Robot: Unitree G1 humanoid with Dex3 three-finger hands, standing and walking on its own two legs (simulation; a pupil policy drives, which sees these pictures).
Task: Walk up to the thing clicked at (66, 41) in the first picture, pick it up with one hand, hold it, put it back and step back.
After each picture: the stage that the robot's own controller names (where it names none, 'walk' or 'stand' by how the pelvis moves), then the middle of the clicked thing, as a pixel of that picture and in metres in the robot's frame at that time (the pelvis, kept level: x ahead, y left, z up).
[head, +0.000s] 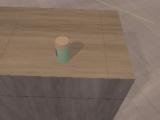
stand; (62, 49) +0.55 +0.09 -0.03
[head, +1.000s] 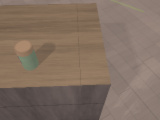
stand; (27, 55) +0.46 +0.23 +0.00
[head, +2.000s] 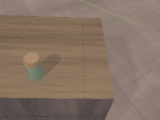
stand; (34, 66) +0.44 +0.20 -0.03
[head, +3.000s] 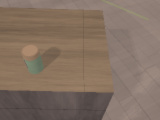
stand; (33, 59) +0.46 +0.20 -0.02
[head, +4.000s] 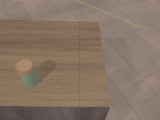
stand; (27, 74) +0.42 +0.22 -0.03
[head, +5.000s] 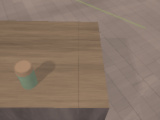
stand; (26, 75) +0.41 +0.23 -0.03
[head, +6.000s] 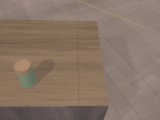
rise first; (26, 74) +0.41 +0.23 -0.03
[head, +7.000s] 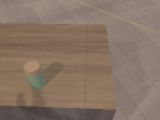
rise first; (35, 75) +0.41 +0.22 -0.02
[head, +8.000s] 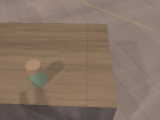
go down; (36, 73) +0.42 +0.22 -0.02
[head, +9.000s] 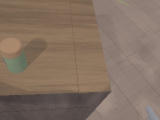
go down; (14, 56) +0.43 +0.20 +0.02
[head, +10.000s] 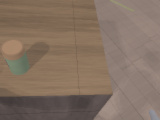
go down; (16, 58) +0.42 +0.20 +0.03
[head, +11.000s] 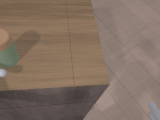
close in; (3, 49) +0.43 +0.22 +0.05
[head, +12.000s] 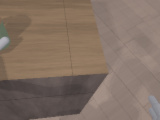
close; out of the picture +0.49 +0.23 +0.07
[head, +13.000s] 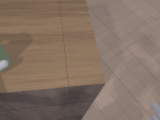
lift; out of the picture +0.42 +0.23 +0.07
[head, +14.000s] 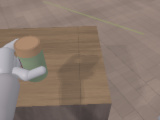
lift; (32, 59) +0.33 +0.14 +0.19
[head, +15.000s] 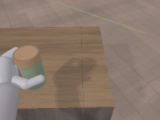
hold; (31, 68) +0.32 +0.15 +0.16
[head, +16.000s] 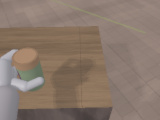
hold; (30, 70) +0.32 +0.16 +0.15
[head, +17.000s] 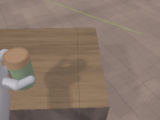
crouch; (20, 69) +0.32 +0.18 +0.14
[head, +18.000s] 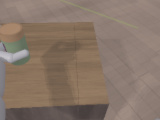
crouch; (15, 44) +0.41 +0.20 +0.16
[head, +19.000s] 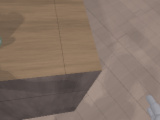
lower; out of the picture +0.48 +0.23 +0.08
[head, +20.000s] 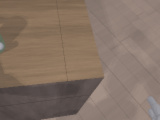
lower; out of the picture +0.47 +0.23 +0.07
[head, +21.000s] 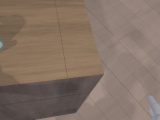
lower; out of the picture +0.47 +0.22 +0.07
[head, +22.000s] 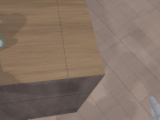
lower; out of the picture +0.47 +0.23 +0.07
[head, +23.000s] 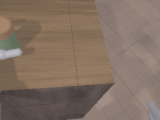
open; (4, 38) +0.46 +0.21 +0.06
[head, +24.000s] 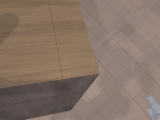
sink last; out of the picture +0.47 +0.23 +0.07
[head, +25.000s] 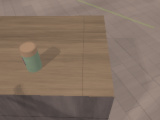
stand; (31, 57) +0.47 +0.23 +0.04
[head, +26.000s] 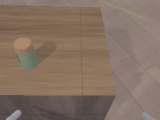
stand; (26, 54) +0.46 +0.22 +0.04
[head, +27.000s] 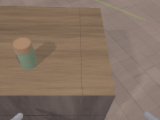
stand; (25, 54) +0.46 +0.22 +0.04
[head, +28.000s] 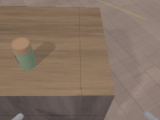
stand; (24, 54) +0.45 +0.22 +0.04
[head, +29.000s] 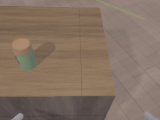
stand; (24, 54) +0.45 +0.22 +0.04
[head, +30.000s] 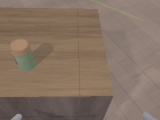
stand; (23, 55) +0.45 +0.22 +0.04
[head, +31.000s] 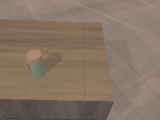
stand; (36, 63) +0.47 +0.21 -0.03
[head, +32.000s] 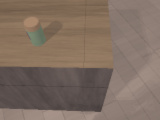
walk; (35, 32) +0.57 +0.22 -0.01
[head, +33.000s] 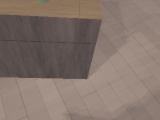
walk; out of the picture +0.87 +0.22 -0.01
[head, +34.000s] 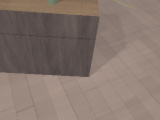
stand; out of the picture +1.07 +0.22 -0.01
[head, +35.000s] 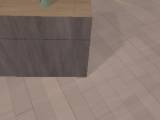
stand; out of the picture +1.06 +0.26 -0.03
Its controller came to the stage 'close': yes
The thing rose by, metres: 0.19
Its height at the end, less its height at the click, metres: +0.00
